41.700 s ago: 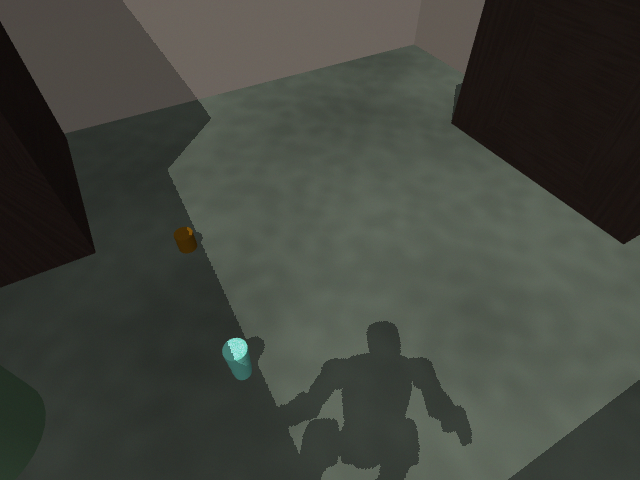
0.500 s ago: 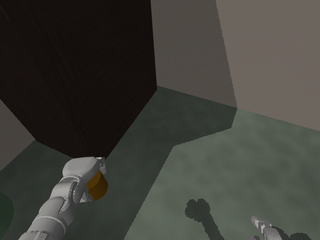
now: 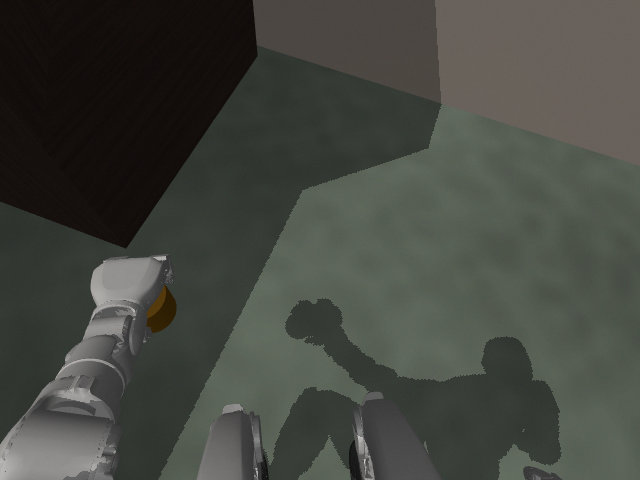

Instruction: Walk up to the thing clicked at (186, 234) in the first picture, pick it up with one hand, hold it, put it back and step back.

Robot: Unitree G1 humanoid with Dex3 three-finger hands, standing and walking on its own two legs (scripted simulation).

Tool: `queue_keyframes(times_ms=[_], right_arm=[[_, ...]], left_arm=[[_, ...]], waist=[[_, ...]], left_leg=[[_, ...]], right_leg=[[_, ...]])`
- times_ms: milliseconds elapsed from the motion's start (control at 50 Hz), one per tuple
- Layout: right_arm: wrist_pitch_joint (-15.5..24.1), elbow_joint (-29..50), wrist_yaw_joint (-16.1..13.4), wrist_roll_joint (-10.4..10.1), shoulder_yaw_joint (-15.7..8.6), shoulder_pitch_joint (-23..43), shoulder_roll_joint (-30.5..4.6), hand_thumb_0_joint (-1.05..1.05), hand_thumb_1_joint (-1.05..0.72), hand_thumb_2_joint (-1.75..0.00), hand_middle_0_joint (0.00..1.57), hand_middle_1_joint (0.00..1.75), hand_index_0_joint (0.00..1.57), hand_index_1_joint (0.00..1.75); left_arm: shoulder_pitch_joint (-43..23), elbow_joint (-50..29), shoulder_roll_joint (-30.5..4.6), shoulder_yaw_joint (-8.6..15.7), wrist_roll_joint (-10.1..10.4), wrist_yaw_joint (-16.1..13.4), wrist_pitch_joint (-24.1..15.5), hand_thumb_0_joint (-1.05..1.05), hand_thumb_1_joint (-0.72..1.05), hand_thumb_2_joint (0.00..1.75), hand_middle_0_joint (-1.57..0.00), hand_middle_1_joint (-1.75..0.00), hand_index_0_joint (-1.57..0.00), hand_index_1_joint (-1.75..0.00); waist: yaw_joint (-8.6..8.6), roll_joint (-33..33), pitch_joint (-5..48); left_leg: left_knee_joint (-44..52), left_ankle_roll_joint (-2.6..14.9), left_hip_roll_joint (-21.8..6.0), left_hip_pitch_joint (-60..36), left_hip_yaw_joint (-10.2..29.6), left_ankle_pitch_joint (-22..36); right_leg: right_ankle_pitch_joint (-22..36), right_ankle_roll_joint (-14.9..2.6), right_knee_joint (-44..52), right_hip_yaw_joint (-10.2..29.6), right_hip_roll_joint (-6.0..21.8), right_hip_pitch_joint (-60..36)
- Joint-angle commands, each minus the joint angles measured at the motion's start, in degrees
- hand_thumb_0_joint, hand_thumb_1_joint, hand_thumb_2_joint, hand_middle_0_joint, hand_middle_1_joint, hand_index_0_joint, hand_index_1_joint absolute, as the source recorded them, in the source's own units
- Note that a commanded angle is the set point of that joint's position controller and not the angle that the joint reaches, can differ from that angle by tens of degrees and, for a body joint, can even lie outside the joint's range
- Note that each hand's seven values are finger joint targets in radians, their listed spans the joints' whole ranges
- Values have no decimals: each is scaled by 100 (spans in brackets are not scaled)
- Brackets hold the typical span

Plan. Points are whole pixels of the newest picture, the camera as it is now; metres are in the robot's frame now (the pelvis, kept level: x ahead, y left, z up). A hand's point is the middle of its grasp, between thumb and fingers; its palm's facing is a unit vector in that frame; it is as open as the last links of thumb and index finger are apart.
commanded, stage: crouch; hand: left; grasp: from above
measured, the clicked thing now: (145, 303) +0.40 +0.23 -0.14
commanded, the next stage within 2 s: lower in 1.32 s
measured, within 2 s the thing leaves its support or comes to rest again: neither
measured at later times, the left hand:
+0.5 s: hand (174, 330) +0.41 +0.24 -0.34, palm faces -0.44 +0.00 -0.90, open 9.8 cm
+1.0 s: hand (184, 332) +0.43 +0.24 -0.42, palm faces -0.46 -0.02 -0.89, open 9.8 cm
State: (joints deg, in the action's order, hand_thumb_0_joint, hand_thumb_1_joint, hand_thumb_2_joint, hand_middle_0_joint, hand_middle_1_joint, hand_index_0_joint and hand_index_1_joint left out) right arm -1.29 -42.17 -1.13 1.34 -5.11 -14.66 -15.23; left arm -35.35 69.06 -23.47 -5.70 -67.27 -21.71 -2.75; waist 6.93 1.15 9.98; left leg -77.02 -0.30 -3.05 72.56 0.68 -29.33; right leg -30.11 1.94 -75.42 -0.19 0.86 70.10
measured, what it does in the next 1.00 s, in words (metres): lowers itself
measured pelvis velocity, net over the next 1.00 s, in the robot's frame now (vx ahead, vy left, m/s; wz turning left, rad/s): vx -0.04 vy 0.00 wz -0.07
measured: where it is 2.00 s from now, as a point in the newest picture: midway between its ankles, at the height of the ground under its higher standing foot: outside the picture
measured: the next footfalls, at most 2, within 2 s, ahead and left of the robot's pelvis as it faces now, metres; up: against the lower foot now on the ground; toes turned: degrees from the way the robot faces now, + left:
none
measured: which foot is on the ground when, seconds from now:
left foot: down 0.00-1.00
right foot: down 0.00-1.00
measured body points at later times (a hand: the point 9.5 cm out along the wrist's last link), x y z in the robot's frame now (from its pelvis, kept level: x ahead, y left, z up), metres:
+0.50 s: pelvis -0.03 +0.00 -0.18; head +0.19 +0.03 +0.21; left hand +0.43 +0.24 -0.28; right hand +0.04 -0.27 -0.30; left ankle +0.06 +0.12 -0.60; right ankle +0.05 -0.14 -0.60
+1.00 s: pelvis -0.04 +0.00 -0.26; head +0.20 +0.04 +0.13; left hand +0.45 +0.24 -0.37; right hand +0.00 -0.28 -0.37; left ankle +0.06 +0.12 -0.60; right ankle +0.05 -0.14 -0.60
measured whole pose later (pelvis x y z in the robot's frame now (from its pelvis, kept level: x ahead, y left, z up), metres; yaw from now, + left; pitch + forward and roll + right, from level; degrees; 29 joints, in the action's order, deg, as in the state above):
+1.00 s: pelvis -0.04 +0.00 -0.26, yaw -4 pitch +36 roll -7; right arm 2.9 -43.0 6.0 6.7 -0.3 -9.6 -14.0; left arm -52.8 79.7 -36.8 3.5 -71.4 -21.5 -8.0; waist 12.5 0.1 6.2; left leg -127.8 -0.5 -2.3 126.5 6.4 -37.9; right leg -39.6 2.5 -124.9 -2.1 -0.2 121.6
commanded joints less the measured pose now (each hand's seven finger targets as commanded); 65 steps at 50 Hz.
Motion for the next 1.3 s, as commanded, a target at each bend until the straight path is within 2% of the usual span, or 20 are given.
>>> queue_keyframes(times_ms=[0,40,120,180,260,320,360,460,540,740,760,900,940,980,1040,1060,1100,1160,1180,1280], right_arm=[[258,417,-65,85,-281,-455,-892,0,-90,-90,20,30,20,30],[283,431,-63,92,-299,-482,-941,0,-90,-90,20,30,20,30],[323,348,-23,158,-257,-493,-950,0,-90,-90,20,30,20,30],[399,316,27,207,-192,-535,-946,0,-90,-90,20,30,20,30],[506,223,146,276,-179,-557,-1023,0,-90,-90,20,30,20,30],[546,193,225,323,-132,-554,-986,0,-90,-90,20,30,20,30],[560,166,261,348,-121,-582,-1013,0,-90,-90,20,30,20,30],[604,80,354,408,-96,-562,-1040,0,-91,-90,20,30,20,30],[594,81,423,452,-75,-580,-1053,0,-91,-90,20,30,20,30],[502,23,541,484,-32,-564,-1136,0,-91,-90,20,30,20,30],[502,59,569,496,-25,-559,-1115,0,-91,-90,20,30,20,30],[488,27,633,529,25,-583,-1237,0,-91,-90,20,30,20,30],[487,35,646,541,83,-583,-1217,0,-91,-90,20,30,20,30],[512,18,657,563,82,-619,-1273,0,-91,-90,20,30,20,30],[517,-7,658,583,120,-576,-1268,0,-90,-90,20,30,20,30],[519,-13,672,594,153,-568,-1247,0,-91,-90,20,30,20,30],[540,-50,685,609,181,-620,-1271,0,-91,-90,20,30,20,30],[532,-63,685,621,207,-589,-1267,0,-91,-90,20,30,20,30],[536,-57,693,638,242,-630,-1290,0,-91,-90,20,30,20,30],[526,-100,723,642,286,-649,-1300,0,-91,-90,20,30,20,30]], left_arm=[[-1948,-609,-1029,293,150,-242,104,0,42,86,-77,-93,-81,-89],[-2256,-947,-1534,535,124,-202,83,0,38,85,-75,-92,-79,-88],[-2574,-729,-1553,559,63,-100,-4,0,44,87,-78,-93,-83,-89],[-2479,-466,-1701,690,-7,-106,-104,0,45,85,-79,-92,-83,-87],[-2839,-753,-1962,816,-128,-127,-306,0,52,84,-84,-89,-89,-84],[-2884,-609,-1957,830,-192,-197,-384,0,53,85,-86,-89,-90,-84],[-3119,-743,-2204,962,-229,-288,-391,0,52,88,-86,-91,-90,-86],[-3219,-385,-2069,876,-170,-337,-285,0,57,89,-90,-90,-94,-86],[-3269,-539,-2321,975,-189,-268,-294,0,58,92,-91,-91,-95,-88],[-3427,-185,-2516,1039,-264,-193,-422,0,55,86,-88,-89,-92,-85],[-3500,-136,-2418,991,-258,-192,-443,0,55,84,-86,-91,-91,-86],[-3889,-127,-2787,1121,-357,-226,-552,0,53,84,-86,-88,-90,-84],[-3620,290,-2702,1132,-337,-253,-536,0,53,83,-86,-89,-90,-84],[-3810,335,-2811,1139,-361,-259,-572,0,53,84,-85,-90,-89,-86],[-3938,357,-3000,1200,-369,-296,-613,0,52,80,-85,-86,-89,-82],[-3792,577,-2829,1104,-370,-290,-615,0,50,82,-84,-87,-88,-83],[-3972,498,-2944,1139,-358,-295,-660,0,51,81,-84,-88,-88,-83],[-4049,377,-3182,1210,-370,-304,-707,0,51,81,-85,-87,-89,-83],[-3862,664,-3144,1210,-404,-314,-686,0,54,82,-86,-89,-90,-85],[-3834,700,-3064,1157,-440,-324,-717,0,51,85,-86,-86,-89,-83]], waist=[[34,389,2832],[-65,695,3209],[191,672,3086],[235,510,3197],[237,970,3806],[291,986,3717],[248,1151,3982],[385,1191,3792],[332,1268,4160],[384,1349,3676],[480,1470,3521],[490,1566,3743],[497,1414,3472],[585,1315,3420],[514,1477,3449],[591,1403,3331],[624,1355,3346],[535,1439,3584],[610,1330,3325],[578,1483,3342]], left_leg=[[196,64,255,-1028,42,636],[4,29,249,-1002,111,538],[-562,57,230,-300,221,79],[-1049,109,275,262,204,2],[-1591,87,264,185,282,413],[-1904,105,272,543,223,178],[-2023,79,275,600,219,117],[-2437,95,235,839,236,176],[-2877,127,247,1047,108,549],[-3373,108,199,1662,135,417],[-3374,99,216,1803,142,297],[-3677,113,217,1963,143,188],[-3715,116,239,2196,149,79],[-3828,150,224,2290,156,-80],[-3891,136,224,2333,134,-237],[-3932,132,239,2492,119,-262],[-4044,154,232,2562,112,-216],[-4181,168,233,2657,50,-122],[-4219,175,237,2784,49,-166],[-4289,133,229,2727,119,-97]], right_leg=[[788,-399,157,-231,-198,-204],[632,-429,-151,-255,-178,186],[298,-431,-699,-311,-176,987],[210,-406,-1052,-330,-162,1302],[424,-420,-1630,-401,-149,1916],[275,-410,-1818,-423,-169,2213],[233,-431,-2020,-435,-174,2296],[293,-418,-2371,-498,-173,2756],[671,-385,-2651,-492,-199,2541],[572,-398,-3215,-594,-254,3162],[481,-414,-3294,-598,-245,3247],[411,-414,-3598,-659,-264,3458],[301,-406,-3654,-676,-255,3567],[198,-401,-3687,-686,-263,3703],[38,-419,-3777,-693,-277,3765],[0,-415,-3806,-711,-290,3771],[67,-403,-3839,-711,-296,3734],[145,-398,-3901,-690,-330,3581],[116,-375,-3901,-702,-316,3642],[170,-405,-4111,-786,-328,3808]])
